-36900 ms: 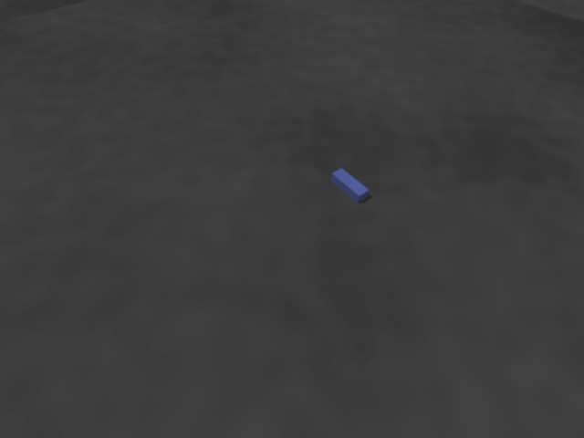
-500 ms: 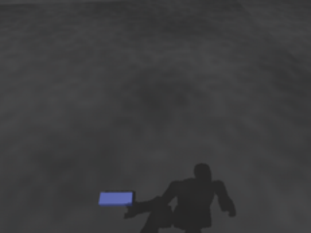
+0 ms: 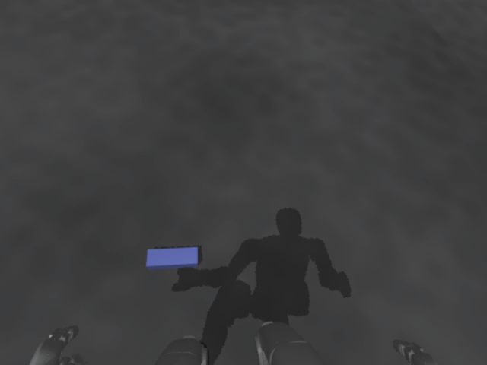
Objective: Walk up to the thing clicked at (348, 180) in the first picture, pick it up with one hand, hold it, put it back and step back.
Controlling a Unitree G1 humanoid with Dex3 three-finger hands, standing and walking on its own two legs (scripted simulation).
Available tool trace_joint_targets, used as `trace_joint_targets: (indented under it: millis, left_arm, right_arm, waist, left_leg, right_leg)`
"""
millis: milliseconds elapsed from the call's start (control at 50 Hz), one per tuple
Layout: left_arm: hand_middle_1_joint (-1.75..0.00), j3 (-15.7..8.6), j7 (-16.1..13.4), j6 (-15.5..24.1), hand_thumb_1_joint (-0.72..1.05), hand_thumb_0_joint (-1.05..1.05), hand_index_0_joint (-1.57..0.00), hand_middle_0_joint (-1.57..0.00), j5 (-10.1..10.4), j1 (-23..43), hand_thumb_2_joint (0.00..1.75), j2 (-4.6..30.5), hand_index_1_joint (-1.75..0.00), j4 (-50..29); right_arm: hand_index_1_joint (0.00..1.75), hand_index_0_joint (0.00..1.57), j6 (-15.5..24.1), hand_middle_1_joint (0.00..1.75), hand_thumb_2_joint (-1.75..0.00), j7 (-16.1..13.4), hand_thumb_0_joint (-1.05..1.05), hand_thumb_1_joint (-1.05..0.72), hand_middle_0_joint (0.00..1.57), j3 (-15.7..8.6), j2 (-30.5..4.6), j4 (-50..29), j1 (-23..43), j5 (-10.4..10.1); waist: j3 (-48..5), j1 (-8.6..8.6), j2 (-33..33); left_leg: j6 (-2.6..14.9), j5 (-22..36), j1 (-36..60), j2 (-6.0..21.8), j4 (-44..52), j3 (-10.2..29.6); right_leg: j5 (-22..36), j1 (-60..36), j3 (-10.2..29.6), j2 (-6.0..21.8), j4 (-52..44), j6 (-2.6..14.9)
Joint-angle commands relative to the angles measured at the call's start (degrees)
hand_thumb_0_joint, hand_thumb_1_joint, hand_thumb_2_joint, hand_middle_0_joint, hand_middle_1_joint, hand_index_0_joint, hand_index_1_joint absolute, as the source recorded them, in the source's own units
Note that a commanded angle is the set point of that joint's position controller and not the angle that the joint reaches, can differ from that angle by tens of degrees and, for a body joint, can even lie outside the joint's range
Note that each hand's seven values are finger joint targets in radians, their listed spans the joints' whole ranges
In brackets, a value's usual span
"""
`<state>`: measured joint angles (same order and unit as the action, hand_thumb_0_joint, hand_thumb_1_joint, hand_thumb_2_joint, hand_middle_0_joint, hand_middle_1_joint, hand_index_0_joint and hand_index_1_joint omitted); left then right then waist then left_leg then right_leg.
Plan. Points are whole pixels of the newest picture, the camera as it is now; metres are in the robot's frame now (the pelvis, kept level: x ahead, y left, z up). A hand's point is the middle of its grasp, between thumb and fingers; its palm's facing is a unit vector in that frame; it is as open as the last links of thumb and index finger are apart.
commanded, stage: step back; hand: left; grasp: from above
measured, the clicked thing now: (173, 258) +0.48 +0.22 -0.74
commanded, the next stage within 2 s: none
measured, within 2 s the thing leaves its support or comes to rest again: neither
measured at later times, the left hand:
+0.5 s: hand out of the picture +0.01 +0.25 -0.14, palm faces +0.03 -0.91 -0.40, open 7.4 cm
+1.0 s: hand out of the picture -0.22 +0.22 -0.15, palm faces -0.04 -0.91 -0.41, open 7.4 cm
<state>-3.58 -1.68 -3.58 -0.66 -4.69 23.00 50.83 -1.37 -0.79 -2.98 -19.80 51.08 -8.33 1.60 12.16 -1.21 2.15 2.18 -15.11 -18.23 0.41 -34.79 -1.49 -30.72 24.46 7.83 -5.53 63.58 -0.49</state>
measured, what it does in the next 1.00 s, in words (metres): walks backwards: right foot, then left foot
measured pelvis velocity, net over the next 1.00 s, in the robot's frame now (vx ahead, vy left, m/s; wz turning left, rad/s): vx -0.28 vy -0.05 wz -0.05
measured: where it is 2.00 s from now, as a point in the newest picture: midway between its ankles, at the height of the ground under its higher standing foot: outside the picture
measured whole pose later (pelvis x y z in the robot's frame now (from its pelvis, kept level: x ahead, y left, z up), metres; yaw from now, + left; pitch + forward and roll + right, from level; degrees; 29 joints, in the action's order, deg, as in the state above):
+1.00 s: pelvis -0.28 -0.05 -0.01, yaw -3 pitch -3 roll +0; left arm -3.9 0.2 -2.4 -2.1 -13.9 20.5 49.6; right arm -4.1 -0.9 -3.4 -23.2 48.0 -6.2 0.4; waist 9.2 2.0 -2.2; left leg -0.6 -25.8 -29.6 -2.4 -54.4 6.7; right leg -21.7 14.8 2.7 -0.7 39.6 0.5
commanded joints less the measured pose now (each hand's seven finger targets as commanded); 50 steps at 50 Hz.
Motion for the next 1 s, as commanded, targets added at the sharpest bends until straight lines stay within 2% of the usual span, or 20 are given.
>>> trace_joint_targets:
  millis: [0, 100, 120, 140, 160, 220, 360, 460, 480, 500, 520, 540, 600, 740, 820, 860, 880, 900, 920, 980]
  left_arm:
    - [-0.30, -3.5, 0.2, 1.8, 0.90, 0.00, -0.20, -0.20, -0.2, -1.7, 0.90, 9.3, -0.30, -5.2]
    - [-0.30, -4.0, 0.7, 2.7, 0.90, 0.00, -0.20, -0.20, -1.1, -11.2, 0.90, 8.2, -0.30, -1.6]
    - [-0.30, -4.9, 0.6, 3.2, 0.90, 0.00, -0.20, -0.20, -2.0, -10.6, 0.90, 11.7, -0.30, -2.5]
    - [-0.30, -6.0, 0.8, 3.0, 0.90, 0.00, -0.20, -0.20, -1.1, -8.0, 0.90, 17.9, -0.30, -4.0]
    - [-0.30, -6.3, 0.8, 3.4, 0.90, 0.00, -0.20, -0.20, -1.8, -4.8, 0.90, 19.8, -0.30, -6.4]
    - [-0.30, -4.6, 0.1, 3.4, 0.90, 0.00, -0.20, -0.20, -0.9, 1.6, 0.90, 11.7, -0.30, -8.2]
    - [-0.30, -4.4, -0.7, 2.9, 0.90, 0.00, -0.20, -0.20, -1.2, -6.1, 0.90, 10.5, -0.30, -9.7]
    - [-0.30, -4.0, 0.0, 1.8, 0.90, 0.00, -0.20, -0.20, -0.3, -1.6, 0.90, 12.8, -0.30, -11.6]
    - [-0.30, -3.5, 0.2, 1.4, 0.90, 0.00, -0.20, -0.20, -0.1, -2.1, 0.90, 11.1, -0.30, -11.8]
    - [-0.30, -3.1, 0.4, 1.3, 0.90, 0.00, -0.20, -0.20, 0.0, -4.0, 0.90, 9.2, -0.30, -11.9]
    - [-0.30, -3.7, -0.4, 1.4, 0.90, 0.00, -0.20, -0.20, 0.2, 0.2, 0.90, 10.4, -0.30, -12.2]
    - [-0.30, -4.5, -0.9, 1.4, 0.90, 0.00, -0.20, -0.20, -0.8, 1.7, 0.90, 11.0, -0.30, -11.4]
    - [-0.30, -4.4, -0.4, 1.3, 0.90, 0.00, -0.20, -0.20, 0.6, -5.7, 0.90, 9.8, -0.30, -7.8]
    - [-0.30, -4.2, 0.5, 1.8, 0.90, 0.00, -0.20, -0.20, -0.3, -5.6, 0.90, 9.1, -0.30, -8.4]
    - [-0.30, -4.2, 0.9, 2.3, 0.90, 0.00, -0.20, -0.20, -0.3, -10.1, 0.90, 9.1, -0.30, -5.8]
    - [-0.30, -4.3, 1.1, 2.6, 0.90, 0.00, -0.20, -0.20, -0.4, -17.2, 0.90, 8.3, -0.30, -2.7]
    - [-0.30, -4.9, 1.0, 3.0, 0.90, 0.00, -0.20, -0.20, -1.4, -16.0, 0.90, 10.9, -0.30, -2.8]
    - [-0.30, -6.5, 1.1, 3.2, 0.90, 0.00, -0.20, -0.20, -2.1, -14.8, 0.90, 16.4, -0.30, -4.5]
    - [-0.30, -7.2, 1.0, 2.9, 0.90, 0.00, -0.20, -0.20, -2.1, -10.3, 0.90, 22.0, -0.30, -6.8]
    - [-0.30, -5.0, 0.0, 3.4, 0.90, 0.00, -0.20, -0.20, -1.8, 1.4, 0.90, 14.3, -0.30, -9.6]
  right_arm:
    - [0.30, 0.20, 1.1, 0.30, -0.90, -1.3, 0.00, -0.90, 0.20, -4.2, -16.4, -5.0, -2.8, 0.0]
    - [0.30, 0.20, -0.2, 0.30, -0.90, -0.6, 0.00, -0.90, 0.20, -3.4, -16.2, -6.1, 1.8, -1.0]
    - [0.30, 0.20, -0.4, 0.30, -0.90, -0.4, 0.00, -0.90, 0.20, -2.7, -13.9, -6.3, 0.8, -1.5]
    - [0.30, 0.20, -0.4, 0.30, -0.90, -0.7, 0.00, -0.90, 0.20, -2.4, -11.8, -7.4, 3.9, -1.9]
    - [0.30, 0.20, -0.8, 0.30, -0.90, -1.4, 0.00, -0.90, 0.20, -3.2, -13.6, -6.2, 3.7, -1.4]
    - [0.30, 0.20, -0.5, 0.30, -0.90, -1.2, 0.00, -0.90, 0.20, -2.5, -13.3, -2.8, -2.8, -2.6]
    - [0.30, 0.20, 0.1, 0.30, -0.90, -1.4, 0.00, -0.90, 0.20, -1.8, -12.8, -5.3, -1.0, -1.4]
    - [0.30, 0.20, 0.7, 0.30, -0.90, -0.4, 0.00, -0.90, 0.20, -2.8, -12.6, -2.7, -8.5, -0.4]
    - [0.30, 0.20, 0.9, 0.30, -0.90, -0.3, 0.00, -0.90, 0.20, -3.3, -13.7, -2.9, -7.9, 0.2]
    - [0.30, 0.20, 1.1, 0.30, -0.90, -0.1, 0.00, -0.90, 0.20, -4.5, -18.0, -4.0, -6.2, 1.0]
    - [0.30, 0.20, 0.8, 0.30, -0.90, 0.5, 0.00, -0.90, 0.20, -5.4, -23.6, -5.2, -3.5, 0.5]
    - [0.30, 0.20, 1.1, 0.30, -0.90, 0.2, 0.00, -0.90, 0.20, -5.4, -22.8, -5.4, -2.6, 0.9]
    - [0.30, 0.20, 1.3, 0.30, -0.90, -0.5, 0.00, -0.90, 0.20, -3.2, -16.6, -6.7, 4.4, 0.7]
    - [0.30, 0.20, 1.2, 0.30, -0.90, -1.0, 0.00, -0.90, 0.20, -3.7, -15.8, -7.1, -1.0, 0.1]
    - [0.30, 0.20, 0.1, 0.30, -0.90, -0.5, 0.00, -0.90, 0.20, -4.0, -17.4, -8.4, 0.6, 0.3]
    - [0.30, 0.20, -0.8, 0.30, -0.90, -0.3, 0.00, -0.90, 0.20, -4.1, -18.0, -9.0, 3.4, -0.6]
    - [0.30, 0.20, -1.1, 0.30, -0.90, -0.2, 0.00, -0.90, 0.20, -3.5, -15.7, -9.0, 2.5, -1.0]
    - [0.30, 0.20, -0.9, 0.30, -0.90, -0.2, 0.00, -0.90, 0.20, -2.6, -12.0, -10.3, 3.1, -1.7]
    - [0.30, 0.20, -1.2, 0.30, -0.90, -1.3, 0.00, -0.90, 0.20, -3.4, -13.0, -10.3, 6.1, -1.5]
    - [0.30, 0.20, -1.0, 0.30, -0.90, -1.1, 0.00, -0.90, 0.20, -3.5, -14.2, -6.4, -0.9, -2.1]
  waist:
    - [-15.3, -1.36, -9.9]
    - [-17.6, 3.11, -10.2]
    - [-16.3, 2.37, -1.6]
    - [-11.8, 3.77, 13.1]
    - [-9.2, 4.38, 13.0]
    - [-10.6, -0.91, 4.2]
    - [-14.3, 4.83, 7.6]
    - [-16.8, -0.08, 8.0]
    - [-15.9, -0.03, 3.5]
    - [-16.4, 0.67, -7.3]
    - [-14.0, -1.83, -17.4]
    - [-11.9, -2.42, -13.2]
    - [-10.2, 3.66, -7.9]
    - [-13.1, -0.65, -11.1]
    - [-16.3, 0.22, -13.8]
    - [-18.4, 3.92, -13.8]
    - [-16.2, 3.00, -8.5]
    - [-13.2, 3.49, 7.3]
    - [-9.6, 6.22, 15.0]
    - [-7.3, -1.07, 4.2]
  left_leg:
    - [12.88, 30.6, 15.3, 15.3, 5.8, 15.3]
    - [6.48, 14.9, 3.1, 11.7, 0.0, 11.0]
    - [2.67, 5.5, -6.1, 7.0, -5.2, 8.9]
    - [-1.08, -13.8, -10.4, -5.2, -16.8, 2.6]
    - [-2.05, -22.5, -7.5, -5.6, -30.3, 9.1]
    - [-2.40, -13.8, -10.3, -8.0, -35.2, 12.4]
    - [-3.71, -16.1, -11.1, -4.2, -18.2, 7.3]
    - [-1.21, -0.7, 5.5, -2.6, 7.2, 0.9]
    - [-0.06, 3.9, 7.7, 0.1, 10.6, 5.8]
    - [4.28, 8.6, 12.5, 11.2, 13.0, 20.6]
    - [13.02, 14.6, 3.1, 21.1, 16.9, 30.5]
    - [15.76, 15.2, -1.6, 23.0, 17.2, 33.4]
    - [10.35, 20.6, 1.4, 14.6, 13.0, 16.8]
    - [13.24, 24.3, 13.2, 15.1, 8.6, 14.4]
    - [10.06, 15.6, 9.0, 13.4, 7.1, 13.0]
    - [7.37, 12.3, 4.8, 12.4, 3.2, 11.6]
    - [3.82, 4.8, -3.5, 8.7, -0.4, 10.4]
    - [-0.74, -9.7, -15.1, -2.4, -11.5, 7.0]
    - [-2.50, -20.7, -11.2, -5.8, -26.0, 9.1]
    - [-2.38, -12.2, -10.2, -7.6, -36.5, 13.0]
  right_leg:
    - [0.5, 1.1, -1.9, 3.1, -10.8, -0.70]
    - [18.5, -17.0, -7.0, 4.4, -38.0, 2.58]
    - [19.3, -20.0, 4.4, 11.0, -40.5, 4.81]
    - [22.0, -10.8, 20.6, 23.4, -46.2, 14.04]
    - [26.6, -2.5, 27.3, 29.8, -46.8, 19.58]
    - [40.2, -9.9, 7.5, 18.6, -39.3, 12.62]
    - [47.9, -24.5, 6.9, 20.3, -34.8, 14.29]
    - [38.1, -14.3, 4.3, 18.3, -30.2, 9.97]
    - [29.7, -9.3, 3.1, 15.6, -28.5, 6.89]
    - [16.3, 0.3, -0.3, 8.9, -20.7, 3.84]
    - [-5.9, 1.3, -4.3, 0.2, -7.7, 1.56]
    - [-7.7, 0.1, 2.7, -0.2, 2.1, 1.64]
    - [1.1, 4.0, 3.9, -1.2, 11.0, 1.97]
    - [0.2, 2.8, -0.5, 2.1, -4.2, -1.85]
    - [4.8, -7.7, -6.4, 3.9, -23.5, -0.45]
    - [14.6, -15.8, -8.6, 4.3, -38.6, 1.36]
    - [15.1, -18.4, -2.9, 6.5, -39.8, 2.58]
    - [12.9, -17.0, 16.5, 18.6, -43.4, 7.46]
    - [13.5, -0.4, 27.0, 29.6, -48.5, 16.85]
    - [29.0, -0.8, 7.7, 20.4, -40.8, 12.21]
